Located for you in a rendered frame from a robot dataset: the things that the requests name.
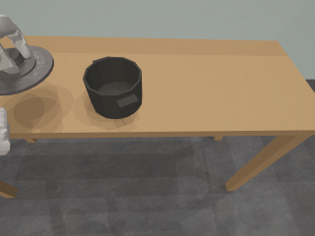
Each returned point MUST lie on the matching pot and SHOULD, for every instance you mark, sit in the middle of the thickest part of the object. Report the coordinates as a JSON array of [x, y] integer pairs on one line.
[[114, 86]]

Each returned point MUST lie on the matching table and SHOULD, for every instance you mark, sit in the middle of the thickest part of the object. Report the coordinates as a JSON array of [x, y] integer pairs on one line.
[[190, 88]]

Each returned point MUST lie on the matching knob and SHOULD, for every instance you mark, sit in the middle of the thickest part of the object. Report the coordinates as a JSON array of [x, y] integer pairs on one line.
[[15, 55]]

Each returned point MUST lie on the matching lid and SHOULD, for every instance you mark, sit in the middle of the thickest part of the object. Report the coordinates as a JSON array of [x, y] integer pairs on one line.
[[33, 71]]

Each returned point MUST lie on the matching robot left upper arm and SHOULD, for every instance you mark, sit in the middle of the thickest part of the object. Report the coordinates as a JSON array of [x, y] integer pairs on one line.
[[4, 132]]

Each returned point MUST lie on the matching robot left hand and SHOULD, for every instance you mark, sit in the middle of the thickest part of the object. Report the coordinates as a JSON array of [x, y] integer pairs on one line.
[[10, 29]]

